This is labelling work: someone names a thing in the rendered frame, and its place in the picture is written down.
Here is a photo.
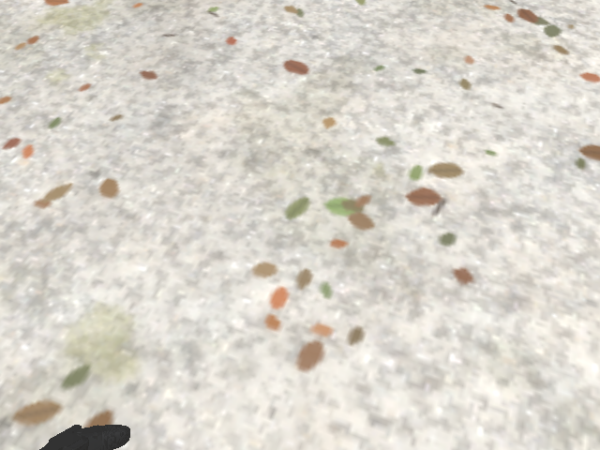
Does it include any left robot hand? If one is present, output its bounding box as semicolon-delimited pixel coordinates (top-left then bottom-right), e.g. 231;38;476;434
39;425;130;450

